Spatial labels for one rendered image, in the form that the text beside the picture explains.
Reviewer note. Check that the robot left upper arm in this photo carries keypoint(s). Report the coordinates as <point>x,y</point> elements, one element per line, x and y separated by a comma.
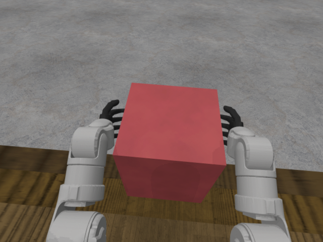
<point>78,226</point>

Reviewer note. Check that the left robot forearm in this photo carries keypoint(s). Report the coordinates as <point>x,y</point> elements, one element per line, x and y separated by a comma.
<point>83,184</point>

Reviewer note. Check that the right robot forearm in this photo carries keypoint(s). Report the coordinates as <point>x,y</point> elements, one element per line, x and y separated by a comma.
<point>257,194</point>

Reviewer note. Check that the right robot hand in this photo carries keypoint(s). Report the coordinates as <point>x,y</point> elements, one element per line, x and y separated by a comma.
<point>234,120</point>

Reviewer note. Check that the carton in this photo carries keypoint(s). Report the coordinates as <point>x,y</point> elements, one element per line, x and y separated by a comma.
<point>170,143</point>

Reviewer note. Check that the robot right upper arm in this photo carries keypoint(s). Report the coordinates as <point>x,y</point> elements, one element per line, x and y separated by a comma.
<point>256,232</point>

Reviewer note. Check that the left robot hand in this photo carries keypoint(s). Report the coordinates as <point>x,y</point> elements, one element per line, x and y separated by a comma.
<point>107,113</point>

